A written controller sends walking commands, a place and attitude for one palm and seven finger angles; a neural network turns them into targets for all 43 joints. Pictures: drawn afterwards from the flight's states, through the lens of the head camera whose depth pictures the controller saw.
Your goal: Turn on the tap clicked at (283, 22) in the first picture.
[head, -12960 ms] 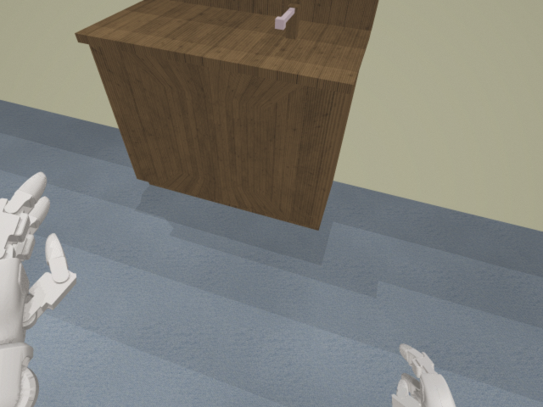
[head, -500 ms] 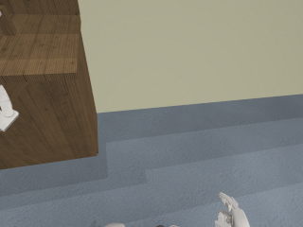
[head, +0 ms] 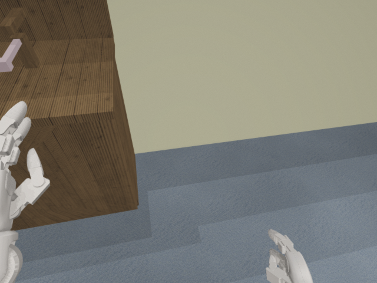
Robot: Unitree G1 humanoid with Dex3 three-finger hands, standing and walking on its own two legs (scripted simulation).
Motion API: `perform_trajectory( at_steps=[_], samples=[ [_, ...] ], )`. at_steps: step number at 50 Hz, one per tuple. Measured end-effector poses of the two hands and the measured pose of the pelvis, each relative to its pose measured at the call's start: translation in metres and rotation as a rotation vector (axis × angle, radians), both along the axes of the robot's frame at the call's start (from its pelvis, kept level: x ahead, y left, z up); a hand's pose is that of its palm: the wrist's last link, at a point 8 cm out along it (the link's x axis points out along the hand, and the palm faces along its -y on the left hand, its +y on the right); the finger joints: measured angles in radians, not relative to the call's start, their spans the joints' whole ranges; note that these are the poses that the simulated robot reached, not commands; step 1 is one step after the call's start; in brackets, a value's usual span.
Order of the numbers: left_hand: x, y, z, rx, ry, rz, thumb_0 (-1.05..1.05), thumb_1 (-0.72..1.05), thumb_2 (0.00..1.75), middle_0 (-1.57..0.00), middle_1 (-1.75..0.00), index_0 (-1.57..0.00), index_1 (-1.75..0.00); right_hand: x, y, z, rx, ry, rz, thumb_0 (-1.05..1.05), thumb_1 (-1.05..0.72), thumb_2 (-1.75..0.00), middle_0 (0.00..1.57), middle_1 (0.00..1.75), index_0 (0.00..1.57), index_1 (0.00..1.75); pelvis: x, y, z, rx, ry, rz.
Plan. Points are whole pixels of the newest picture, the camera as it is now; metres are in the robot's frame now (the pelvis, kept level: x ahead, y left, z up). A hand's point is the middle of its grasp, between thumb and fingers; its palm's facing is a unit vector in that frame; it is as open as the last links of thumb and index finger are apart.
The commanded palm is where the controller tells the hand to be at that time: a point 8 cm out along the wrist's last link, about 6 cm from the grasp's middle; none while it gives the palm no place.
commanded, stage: shuffle to correct the standing spot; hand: left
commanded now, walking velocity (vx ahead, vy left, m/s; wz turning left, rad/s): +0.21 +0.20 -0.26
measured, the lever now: (3, 64) +0.56 +0.56 +0.13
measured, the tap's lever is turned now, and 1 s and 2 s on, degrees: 0 0 0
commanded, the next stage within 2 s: come to a stop and stand still in 1.52 s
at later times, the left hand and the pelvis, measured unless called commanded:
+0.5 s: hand (80, 122) +0.34 +0.25 +0.17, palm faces +0.29 -0.86 -0.43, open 7.4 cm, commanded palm +0.28 +0.30 +0.18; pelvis +0.10 +0.03 -0.01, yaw -5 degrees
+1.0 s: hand (48, 88) +0.43 +0.35 +0.17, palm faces +0.38 -0.78 -0.49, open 7.4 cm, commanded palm +0.38 +0.38 +0.18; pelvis +0.19 +0.11 +0.00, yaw -5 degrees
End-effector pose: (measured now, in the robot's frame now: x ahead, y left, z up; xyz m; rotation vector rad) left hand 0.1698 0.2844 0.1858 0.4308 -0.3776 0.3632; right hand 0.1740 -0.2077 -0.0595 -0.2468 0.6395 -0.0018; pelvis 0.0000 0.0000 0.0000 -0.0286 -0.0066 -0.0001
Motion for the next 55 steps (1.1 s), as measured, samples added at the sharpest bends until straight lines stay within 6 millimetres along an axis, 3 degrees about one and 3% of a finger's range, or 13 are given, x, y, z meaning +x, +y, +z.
perform_trajectory(
  at_steps=[8,17,23,28,33,40,44,50,55],
  samples=[
    [0.047,0.011,-0.009,-0.005,0.022,0.013,0.01,0.89,0.90,-0.21,-0.30,-0.21,-0.31,0.031,-0.013,-0.003,-0.020,-0.013,-0.066,0.01,-0.91,-0.90,0.21,0.30,0.20,0.30,0.030,0.006,-0.007,0.011,0.011,-0.036],
    [0.101,-0.018,-0.002,0.056,0.032,-0.125,0.01,0.89,0.90,-0.21,-0.30,-0.21,-0.31,0.035,-0.026,-0.020,-0.005,0.081,-0.135,0.01,-0.91,-0.90,0.20,0.30,0.20,0.30,0.062,0.004,-0.011,-0.003,0.022,-0.056],
    [0.120,-0.002,0.001,0.094,0.017,-0.129,0.01,0.88,0.90,-0.22,-0.30,-0.21,-0.31,0.037,-0.029,-0.025,-0.029,0.186,-0.186,0.01,-0.91,-0.90,0.20,0.30,0.20,0.30,0.090,0.019,-0.009,0.010,0.017,-0.091],
    [0.157,0.023,-0.001,0.146,-0.012,-0.148,0.01,0.88,0.90,-0.22,-0.30,-0.21,-0.31,0.059,-0.014,-0.041,-0.063,0.166,-0.261,0.01,-0.91,-0.90,0.20,0.30,0.20,0.30,0.120,0.051,-0.026,0.027,-0.026,-0.091],
    [0.193,0.041,0.003,0.198,-0.022,-0.147,0.01,0.88,0.90,-0.22,-0.30,-0.21,-0.31,0.087,0.026,-0.048,0.034,0.102,-0.284,0.01,-0.91,-0.90,0.20,0.30,0.20,0.30,0.128,0.063,-0.028,0.062,-0.034,-0.112],
    [0.191,0.029,0.024,0.261,-0.025,-0.169,0.01,0.88,0.90,-0.22,-0.30,-0.21,-0.31,0.115,0.063,-0.063,0.152,0.071,-0.207,0.01,-0.91,-0.90,0.20,0.30,0.20,0.30,0.152,0.073,-0.031,0.063,-0.017,-0.099],
    [0.194,0.051,0.029,0.223,0.033,-0.114,0.01,0.88,0.90,-0.22,-0.31,-0.22,-0.31,0.122,0.070,-0.062,0.128,0.169,-0.175,0.01,-0.91,-0.90,0.21,0.30,0.20,0.30,0.172,0.087,-0.014,0.058,-0.015,-0.090],
    [0.218,0.108,0.006,0.126,0.143,0.028,0.01,0.88,0.90,-0.22,-0.30,-0.21,-0.31,0.140,0.071,-0.041,0.044,0.189,-0.188,0.01,-0.91,-0.90,0.21,0.30,0.20,0.30,0.193,0.110,0.002,0.079,0.001,-0.087],
    [0.248,0.123,-0.016,0.027,0.083,-0.048,0.01,0.89,0.90,-0.21,-0.30,-0.21,-0.31,0.172,0.083,-0.030,-0.060,0.103,-0.208,0.01,-0.91,-0.90,0.20,0.30,0.20,0.30,0.208,0.145,-0.014,0.054,-0.010,-0.078]
  ],
)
